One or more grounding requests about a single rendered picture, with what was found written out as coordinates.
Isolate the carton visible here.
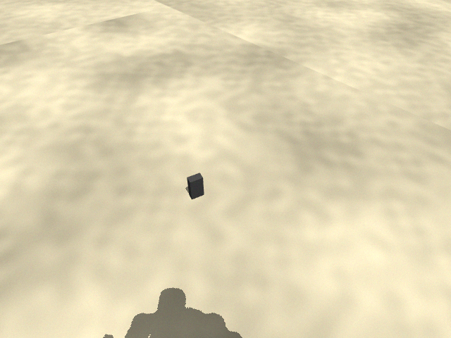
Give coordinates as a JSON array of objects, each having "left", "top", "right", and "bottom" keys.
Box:
[{"left": 187, "top": 173, "right": 204, "bottom": 199}]

